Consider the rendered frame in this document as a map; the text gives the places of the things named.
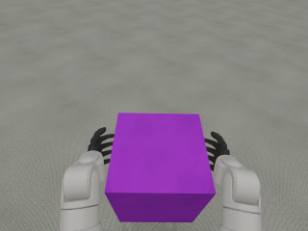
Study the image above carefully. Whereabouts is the robot right hand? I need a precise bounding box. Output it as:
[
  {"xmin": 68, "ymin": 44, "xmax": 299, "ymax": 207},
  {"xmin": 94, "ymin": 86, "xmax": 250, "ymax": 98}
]
[{"xmin": 204, "ymin": 131, "xmax": 230, "ymax": 171}]

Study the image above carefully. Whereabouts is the robot left hand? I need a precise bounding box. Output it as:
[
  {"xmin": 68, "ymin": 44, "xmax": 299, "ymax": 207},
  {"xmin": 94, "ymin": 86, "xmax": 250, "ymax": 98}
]
[{"xmin": 88, "ymin": 127, "xmax": 115, "ymax": 165}]

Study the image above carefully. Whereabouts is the right robot forearm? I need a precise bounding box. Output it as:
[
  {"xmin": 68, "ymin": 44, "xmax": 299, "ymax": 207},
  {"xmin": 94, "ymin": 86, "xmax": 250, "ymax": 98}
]
[{"xmin": 214, "ymin": 155, "xmax": 262, "ymax": 231}]

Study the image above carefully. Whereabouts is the left robot forearm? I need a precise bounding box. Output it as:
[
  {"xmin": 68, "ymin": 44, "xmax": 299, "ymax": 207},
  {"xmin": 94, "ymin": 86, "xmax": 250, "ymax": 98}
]
[{"xmin": 58, "ymin": 150, "xmax": 106, "ymax": 231}]

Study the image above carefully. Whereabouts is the carton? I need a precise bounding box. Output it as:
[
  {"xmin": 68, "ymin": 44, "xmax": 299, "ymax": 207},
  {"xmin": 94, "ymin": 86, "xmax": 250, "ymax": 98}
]
[{"xmin": 104, "ymin": 113, "xmax": 216, "ymax": 222}]

